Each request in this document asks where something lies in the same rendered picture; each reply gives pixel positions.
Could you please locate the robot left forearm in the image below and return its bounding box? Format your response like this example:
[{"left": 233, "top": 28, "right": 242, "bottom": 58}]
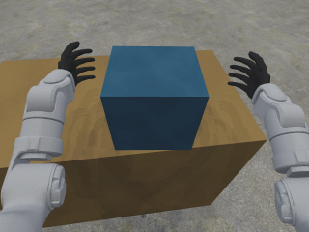
[{"left": 0, "top": 69, "right": 76, "bottom": 208}]

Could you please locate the right robot hand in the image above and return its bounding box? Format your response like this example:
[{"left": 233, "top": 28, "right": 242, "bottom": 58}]
[{"left": 227, "top": 51, "right": 270, "bottom": 99}]

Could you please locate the right robot upper arm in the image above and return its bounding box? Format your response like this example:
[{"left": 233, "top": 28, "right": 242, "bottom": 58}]
[{"left": 274, "top": 178, "right": 309, "bottom": 232}]

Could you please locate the carton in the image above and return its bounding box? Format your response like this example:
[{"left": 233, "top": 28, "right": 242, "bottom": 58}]
[{"left": 100, "top": 45, "right": 210, "bottom": 151}]

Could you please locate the robot right forearm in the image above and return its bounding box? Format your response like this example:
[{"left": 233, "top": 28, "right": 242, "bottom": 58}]
[{"left": 251, "top": 83, "right": 309, "bottom": 178}]

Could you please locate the left robot hand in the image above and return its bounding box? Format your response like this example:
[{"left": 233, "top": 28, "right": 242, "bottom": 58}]
[{"left": 58, "top": 41, "right": 95, "bottom": 87}]

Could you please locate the pedestal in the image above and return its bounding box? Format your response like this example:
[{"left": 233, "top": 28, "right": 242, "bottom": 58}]
[{"left": 0, "top": 49, "right": 267, "bottom": 228}]

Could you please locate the left robot upper arm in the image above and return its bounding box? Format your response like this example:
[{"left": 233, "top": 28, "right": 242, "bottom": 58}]
[{"left": 0, "top": 163, "right": 67, "bottom": 232}]

